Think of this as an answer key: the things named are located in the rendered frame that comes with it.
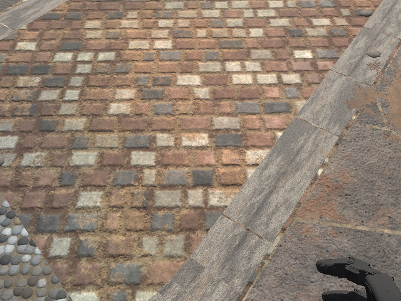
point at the right robot hand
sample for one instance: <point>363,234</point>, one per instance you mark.
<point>379,286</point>

